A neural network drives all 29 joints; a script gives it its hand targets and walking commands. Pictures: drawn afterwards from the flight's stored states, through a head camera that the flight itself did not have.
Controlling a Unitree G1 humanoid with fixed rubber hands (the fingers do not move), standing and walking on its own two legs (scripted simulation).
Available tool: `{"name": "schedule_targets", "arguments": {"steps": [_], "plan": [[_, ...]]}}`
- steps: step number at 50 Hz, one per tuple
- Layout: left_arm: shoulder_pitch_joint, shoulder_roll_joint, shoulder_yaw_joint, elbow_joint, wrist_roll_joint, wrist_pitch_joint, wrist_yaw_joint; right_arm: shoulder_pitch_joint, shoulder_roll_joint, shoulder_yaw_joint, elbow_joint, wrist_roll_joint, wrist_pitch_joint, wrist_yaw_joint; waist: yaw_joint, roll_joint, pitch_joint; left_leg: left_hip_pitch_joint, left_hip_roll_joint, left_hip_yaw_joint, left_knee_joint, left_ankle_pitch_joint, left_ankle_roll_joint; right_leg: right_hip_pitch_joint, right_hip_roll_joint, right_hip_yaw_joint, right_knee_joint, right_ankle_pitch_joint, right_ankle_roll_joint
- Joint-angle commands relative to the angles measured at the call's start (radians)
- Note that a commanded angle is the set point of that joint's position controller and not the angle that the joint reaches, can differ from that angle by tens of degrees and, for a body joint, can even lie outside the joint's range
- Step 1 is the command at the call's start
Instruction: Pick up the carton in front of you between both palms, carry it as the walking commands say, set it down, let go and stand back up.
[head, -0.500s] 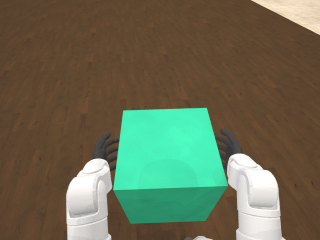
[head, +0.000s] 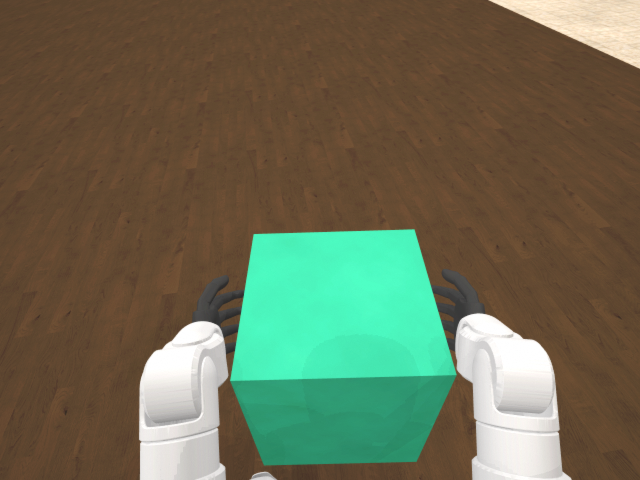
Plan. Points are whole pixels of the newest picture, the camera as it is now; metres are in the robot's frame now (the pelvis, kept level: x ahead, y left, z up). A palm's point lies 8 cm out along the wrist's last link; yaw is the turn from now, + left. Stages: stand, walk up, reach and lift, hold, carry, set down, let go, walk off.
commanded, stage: carry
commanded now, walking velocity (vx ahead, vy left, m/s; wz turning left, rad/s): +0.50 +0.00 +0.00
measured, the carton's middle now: (337, 350) +0.28 +0.00 +0.02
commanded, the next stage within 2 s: none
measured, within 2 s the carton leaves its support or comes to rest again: neither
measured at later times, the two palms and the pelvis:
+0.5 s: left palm (228, 185) +0.58 +0.18 +0.09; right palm (396, 174) +0.57 -0.12 +0.09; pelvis +0.32 +0.03 +0.00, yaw -1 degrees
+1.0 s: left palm (243, 167) +0.70 +0.17 +0.05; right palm (386, 156) +0.71 -0.12 +0.05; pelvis +0.44 +0.02 -0.02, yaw +1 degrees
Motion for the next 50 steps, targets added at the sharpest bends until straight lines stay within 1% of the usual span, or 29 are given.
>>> {"name": "schedule_targets", "arguments": {"steps": [1, 3, 4, 5, 6, 7, 8, 9, 10, 11, 13, 15, 20, 23, 25, 26, 27, 28, 29, 30, 31, 32, 33, 34, 36, 38, 43, 46, 50], "plan": [[-0.439, -0.878, -0.675, -0.041, -0.407, 0.006, -0.271, -0.492, 0.901, 0.719, -0.042, 0.420, -0.012, 0.235, 0.019, -0.158, 0.012, -0.026, -0.041, 0.053, -0.098, 0.005, 0.034, 0.089, -0.223, 0.070, 0.004, 0.483, -0.080], [-0.436, -0.882, -0.682, -0.050, -0.405, 0.004, -0.267, -0.482, 0.899, 0.715, -0.049, 0.423, -0.013, 0.238, 0.012, -0.180, -0.022, 0.117, -0.077, 0.089, -0.149, -0.006, 0.056, 0.099, -0.224, 0.038, 0.099, 0.725, -0.057], [-0.434, -0.883, -0.687, -0.059, -0.408, 0.002, -0.266, -0.473, 0.899, 0.710, -0.048, 0.423, -0.016, 0.239, 0.005, -0.188, -0.079, 0.252, -0.117, 0.127, -0.172, -0.032, 0.059, 0.091, -0.216, 0.010, 0.212, 0.849, -0.041], [-0.441, -0.879, -0.696, -0.071, -0.414, 0.002, -0.266, -0.445, 0.901, 0.702, -0.032, 0.418, -0.020, 0.240, -0.020, -0.144, -0.168, 0.483, -0.145, 0.161, -0.210, -0.066, 0.055, 0.012, -0.175, -0.045, 0.420, 0.821, -0.009], [-0.447, -0.875, -0.706, -0.079, -0.415, -0.001, -0.266, -0.426, 0.902, 0.697, -0.031, 0.415, -0.024, 0.244, -0.038, -0.056, -0.275, 0.746, 0.006, -0.030, -0.201, -0.200, 0.063, -0.180, -0.151, -0.017, 0.647, 0.502, 0.019], [-0.475, -0.897, -0.728, -0.106, -0.423, 0.001, -0.267, -0.433, 0.902, 0.693, -0.006, 0.406, -0.041, 0.248, -0.030, 0.250, -0.395, 1.019, 0.304, -0.542, -0.277, -0.348, 0.217, -0.526, -0.026, 0.036, 0.970, 0.179, 0.065], [-0.473, -0.889, -0.726, -0.106, -0.421, -0.008, -0.269, -0.405, 0.935, 0.698, -0.003, 0.421, -0.050, 0.250, -0.024, 0.278, -0.351, 1.013, 0.318, -0.656, -0.380, -0.174, 0.240, -0.694, 0.036, 0.138, 1.112, -0.161, 0.050], [-0.477, -0.928, -0.741, -0.099, -0.424, -0.021, -0.271, -0.419, 0.956, 0.701, -0.025, 0.429, -0.060, 0.252, -0.026, 0.217, -0.318, 0.965, 0.283, -0.525, -0.338, -0.008, 0.225, -0.736, -0.021, 0.201, 1.175, -0.145, 0.021], [-0.473, -0.951, -0.748, -0.104, -0.428, -0.035, -0.273, -0.425, 0.987, 0.713, -0.037, 0.431, -0.073, 0.254, -0.027, 0.100, -0.316, 0.902, 0.258, -0.424, -0.313, 0.096, 0.198, -0.731, -0.060, 0.209, 1.159, -0.104, 0.007], [-0.470, -0.974, -0.758, -0.106, -0.429, -0.047, -0.273, -0.434, 1.006, 0.722, -0.053, 0.432, -0.085, 0.255, -0.021, 0.033, -0.273, 0.808, 0.236, -0.320, -0.323, 0.167, 0.164, -0.700, -0.094, 0.206, 1.086, -0.051, 0.004], [-0.434, -0.998, -0.764, -0.101, -0.426, -0.066, -0.269, -0.429, 1.012, 0.729, -0.070, 0.437, -0.100, 0.258, -0.010, 0.069, -0.264, 0.708, 0.202, -0.189, -0.352, 0.204, 0.128, -0.627, -0.107, 0.177, 0.962, -0.002, 0.019], [-0.384, -0.998, -0.768, -0.098, -0.409, -0.081, -0.260, -0.393, 0.998, 0.730, -0.080, 0.440, -0.106, 0.265, -0.007, 0.103, -0.252, 0.675, 0.174, -0.101, -0.355, 0.308, 0.125, -0.607, -0.089, 0.133, 0.843, 0.005, 0.036], [-0.368, -0.951, -0.777, -0.154, -0.396, -0.081, -0.239, -0.354, 0.927, 0.721, -0.119, 0.436, -0.101, 0.275, -0.009, 0.163, -0.192, 0.663, 0.123, 0.023, -0.327, 0.445, 0.113, -0.579, -0.046, 0.050, 0.545, 0.133, 0.053], [-0.400, -0.892, -0.772, -0.187, -0.411, -0.051, -0.238, -0.357, 0.873, 0.707, -0.141, 0.422, -0.079, 0.263, -0.018, 0.162, -0.154, 0.650, 0.116, 0.044, -0.305, 0.417, 0.098, -0.516, -0.029, 0.024, 0.424, 0.241, 0.046], [-0.397, -0.855, -0.754, -0.172, -0.413, -0.024, -0.242, -0.354, 0.839, 0.693, -0.131, 0.403, -0.057, 0.253, -0.018, 0.135, -0.133, 0.634, 0.106, 0.047, -0.248, 0.345, 0.085, -0.443, -0.022, 0.006, 0.336, 0.305, 0.043], [-0.391, -0.841, -0.742, -0.157, -0.411, -0.012, -0.245, -0.361, 0.823, 0.687, -0.120, 0.396, -0.045, 0.249, -0.010, 0.103, -0.116, 0.603, 0.093, 0.060, -0.197, 0.296, 0.065, -0.372, -0.022, -0.006, 0.240, 0.389, 0.044], [-0.387, -0.822, -0.726, -0.142, -0.408, 0.000, -0.248, -0.367, 0.805, 0.681, -0.107, 0.389, -0.033, 0.245, -0.005, 0.074, -0.101, 0.560, 0.075, 0.056, -0.142, 0.251, 0.036, -0.285, -0.039, 0.000, 0.167, 0.478, 0.047], [-0.391, -0.800, -0.706, -0.127, -0.402, 0.013, -0.251, -0.372, 0.785, 0.676, -0.091, 0.383, -0.023, 0.242, -0.007, 0.035, -0.121, 0.486, 0.055, 0.045, -0.075, 0.129, 0.001, -0.160, -0.118, 0.069, 0.192, 0.685, 0.046], [-0.400, -0.791, -0.691, -0.094, -0.392, 0.021, -0.253, -0.404, 0.782, 0.680, -0.088, 0.386, -0.009, 0.238, -0.007, -0.092, -0.198, 0.370, 0.014, 0.016, 0.018, -0.161, -0.033, 0.018, -0.265, 0.205, 0.292, 1.088, -0.031], [-0.375, -0.803, -0.680, -0.047, -0.388, 0.020, -0.256, -0.422, 0.779, 0.690, -0.090, 0.399, 0.006, 0.236, 0.003, -0.203, -0.259, 0.287, -0.024, -0.018, 0.058, -0.428, -0.047, 0.116, -0.345, 0.306, 0.286, 1.165, -0.128], [-0.354, -0.822, -0.667, -0.026, -0.386, 0.016, -0.256, -0.444, 0.796, 0.701, -0.091, 0.412, 0.011, 0.239, 0.004, -0.233, -0.272, 0.290, -0.033, -0.047, 0.054, -0.539, -0.041, 0.086, -0.353, 0.345, 0.235, 1.062, -0.153], [-0.366, -0.849, -0.661, -0.021, -0.388, 0.013, -0.257, -0.466, 0.826, 0.712, -0.078, 0.419, 0.010, 0.243, 0.002, -0.208, -0.279, 0.309, -0.028, -0.067, -0.015, -0.578, -0.030, 0.071, -0.332, 0.330, 0.210, 0.938, -0.142], [-0.378, -0.878, -0.661, -0.018, -0.389, 0.008, -0.259, -0.471, 0.856, 0.715, -0.063, 0.423, 0.004, 0.246, -0.004, -0.177, -0.274, 0.353, -0.023, -0.063, -0.124, -0.550, -0.025, 0.038, -0.304, 0.289, 0.204, 0.836, -0.115], [-0.387, -0.906, -0.666, -0.011, -0.389, 0.001, -0.262, -0.471, 0.885, 0.719, -0.051, 0.419, -0.007, 0.250, -0.006, -0.161, -0.277, 0.412, -0.023, -0.049, -0.210, -0.443, -0.025, 0.000, -0.267, 0.242, 0.206, 0.723, -0.076], [-0.399, -0.943, -0.680, -0.007, -0.390, -0.021, -0.272, -0.464, 0.938, 0.732, -0.032, 0.414, -0.031, 0.256, -0.002, -0.110, -0.282, 0.462, 0.003, -0.053, -0.233, -0.290, -0.026, -0.057, -0.208, 0.165, 0.223, 0.566, -0.033], [-0.426, -0.970, -0.708, -0.010, -0.396, -0.044, -0.277, -0.471, 0.956, 0.739, -0.030, 0.408, -0.052, 0.261, -0.001, -0.057, -0.263, 0.485, 0.035, -0.058, -0.192, -0.136, -0.023, -0.094, -0.187, 0.138, 0.293, 0.650, -0.034], [-0.403, -0.942, -0.732, -0.004, -0.373, -0.104, -0.271, -0.407, 0.931, 0.735, 0.017, 0.383, -0.114, 0.260, -0.002, -0.010, -0.275, 0.494, 0.030, -0.050, -0.116, 0.098, -0.021, -0.129, -0.173, 0.116, 0.398, 0.801, -0.042], [-0.386, -0.921, -0.731, 0.009, -0.355, -0.139, -0.271, -0.373, 0.911, 0.719, 0.040, 0.356, -0.152, 0.259, -0.003, 0.002, -0.268, 0.501, 0.034, -0.052, -0.101, 0.178, -0.017, -0.158, -0.162, 0.102, 0.424, 0.782, -0.036], [-0.378, -0.894, -0.716, 0.034, -0.330, -0.190, -0.270, -0.364, 0.882, 0.696, 0.056, 0.326, -0.205, 0.257, -0.005, 0.013, -0.241, 0.511, 0.045, -0.062, -0.105, 0.225, -0.004, -0.202, -0.151, 0.093, 0.431, 0.662, -0.028]]}}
